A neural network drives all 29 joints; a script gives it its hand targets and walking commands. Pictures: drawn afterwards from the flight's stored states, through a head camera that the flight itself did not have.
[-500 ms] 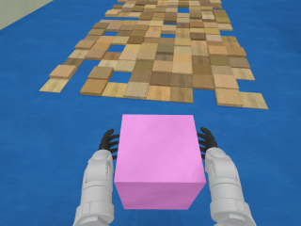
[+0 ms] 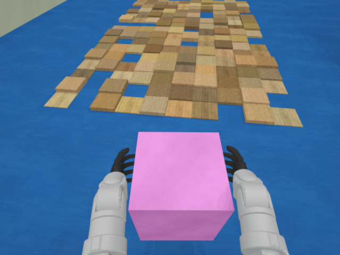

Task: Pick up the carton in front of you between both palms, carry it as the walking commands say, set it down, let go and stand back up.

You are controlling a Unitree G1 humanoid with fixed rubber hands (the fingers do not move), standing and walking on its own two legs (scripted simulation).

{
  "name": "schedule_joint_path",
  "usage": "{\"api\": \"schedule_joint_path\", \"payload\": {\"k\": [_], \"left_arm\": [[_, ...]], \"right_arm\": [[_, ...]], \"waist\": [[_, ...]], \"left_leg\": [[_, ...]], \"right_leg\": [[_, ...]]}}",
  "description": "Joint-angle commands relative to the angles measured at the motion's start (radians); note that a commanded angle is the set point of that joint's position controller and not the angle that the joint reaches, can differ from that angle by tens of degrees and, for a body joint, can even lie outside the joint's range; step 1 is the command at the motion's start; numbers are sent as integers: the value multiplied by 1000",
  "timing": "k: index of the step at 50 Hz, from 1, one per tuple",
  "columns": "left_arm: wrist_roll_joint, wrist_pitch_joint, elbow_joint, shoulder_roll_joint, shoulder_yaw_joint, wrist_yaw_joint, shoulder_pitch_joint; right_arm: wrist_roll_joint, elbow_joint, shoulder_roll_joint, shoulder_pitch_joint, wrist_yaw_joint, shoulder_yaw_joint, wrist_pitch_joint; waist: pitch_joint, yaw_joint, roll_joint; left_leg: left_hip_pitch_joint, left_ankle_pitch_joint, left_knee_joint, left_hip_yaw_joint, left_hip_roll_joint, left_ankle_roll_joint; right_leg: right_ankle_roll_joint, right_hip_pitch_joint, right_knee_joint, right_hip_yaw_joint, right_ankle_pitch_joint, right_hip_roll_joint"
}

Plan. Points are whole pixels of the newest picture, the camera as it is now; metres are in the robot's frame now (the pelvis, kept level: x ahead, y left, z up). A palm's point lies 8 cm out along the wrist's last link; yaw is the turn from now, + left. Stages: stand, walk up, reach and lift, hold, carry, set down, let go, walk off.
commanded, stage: reach and lift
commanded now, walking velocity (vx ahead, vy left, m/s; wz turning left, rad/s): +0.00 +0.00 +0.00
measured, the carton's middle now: (177, 189) +0.30 +0.00 -0.04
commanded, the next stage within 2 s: hold in 0.22 s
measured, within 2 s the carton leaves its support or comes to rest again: neither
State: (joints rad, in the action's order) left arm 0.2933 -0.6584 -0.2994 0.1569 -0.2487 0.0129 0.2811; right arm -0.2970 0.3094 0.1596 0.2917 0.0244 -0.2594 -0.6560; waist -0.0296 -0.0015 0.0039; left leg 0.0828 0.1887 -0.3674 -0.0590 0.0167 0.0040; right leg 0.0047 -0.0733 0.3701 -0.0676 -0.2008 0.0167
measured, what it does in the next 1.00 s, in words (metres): stands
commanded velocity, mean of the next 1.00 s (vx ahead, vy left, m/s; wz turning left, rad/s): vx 0.00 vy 0.00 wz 0.00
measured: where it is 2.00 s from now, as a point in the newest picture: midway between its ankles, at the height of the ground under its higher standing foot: outside the picture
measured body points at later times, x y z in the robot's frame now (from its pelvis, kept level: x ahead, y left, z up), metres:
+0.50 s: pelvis -0.01 +0.00 +0.00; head -0.05 +0.00 +0.45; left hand +0.29 +0.15 +0.04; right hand +0.29 -0.15 +0.04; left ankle +0.01 +0.12 -0.75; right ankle +0.01 -0.12 -0.75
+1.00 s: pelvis -0.01 +0.00 +0.00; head -0.05 +0.00 +0.45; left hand +0.30 +0.15 +0.04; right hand +0.30 -0.15 +0.05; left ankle +0.01 +0.12 -0.75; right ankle +0.01 -0.12 -0.75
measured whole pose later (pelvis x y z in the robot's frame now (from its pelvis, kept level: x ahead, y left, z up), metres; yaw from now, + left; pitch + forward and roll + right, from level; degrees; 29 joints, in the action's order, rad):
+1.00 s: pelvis -0.01 +0.00 +0.00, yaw +0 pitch -8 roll +0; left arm 0.29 -0.76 -0.23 0.16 -0.24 0.02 0.29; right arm -0.29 0.23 0.16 0.30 0.03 -0.25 -0.76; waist -0.05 0.00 0.00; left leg 0.03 0.18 -0.35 -0.06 0.02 0.00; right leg 0.01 -0.02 0.36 -0.07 -0.19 0.02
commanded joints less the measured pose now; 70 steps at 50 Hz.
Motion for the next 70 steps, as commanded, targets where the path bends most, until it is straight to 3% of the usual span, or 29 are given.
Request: {"api": "schedule_joint_path", "payload": {"k": [1, 10, 16, 22, 34, 56, 70], "left_arm": [[-226, 18, 35, 911, 506, 220, 412], [-234, -4, 68, 896, 514, 218, 410], [-280, -42, 165, 893, 589, 211, 385], [-242, -80, 123, 844, 524, 208, 389], [-243, -71, 77, 886, 519, 221, 504], [-254, -78, 132, 876, 536, 209, 417], [-259, -77, 157, 862, 546, 208, 399]], "right_arm": [[220, -23, 906, 396, 212, 502, 17], [229, -56, 898, 392, 206, 512, -7], [273, -155, 897, 362, 196, 585, -48], [242, -116, 845, 373, 197, 525, -87], [238, -70, 877, 487, 212, 520, -74], [251, -123, 864, 403, 204, 536, -82], [255, -149, 861, 381, 197, 546, -82]], "waist": [[250, 1, -5], [230, 1, -2], [274, 6, -1], [133, 3, -1], [169, 7, -3], [197, 4, -5], [192, 4, -1]], "left_leg": [[-93, -235, 36, -15, 73, -1], [-89, -212, 43, -15, 74, -2], [-128, -276, 55, -21, 75, 2], [-78, -95, 82, -13, 70, -4], [-70, -20, 63, -6, 66, -4], [-113, -170, 66, -12, 69, 1], [-103, -164, 66, -12, 73, -1]], "right_leg": [[-1, 45, -45, -9, 227, 77], [3, 50, -51, -10, 214, 73], [9, 99, -64, -15, 286, 72], [-1, 39, -88, -6, 102, 64], [-6, 25, -70, 2, 27, 63], [0, 64, -73, -2, 170, 70], [3, 67, -73, -5, 174, 70]]}}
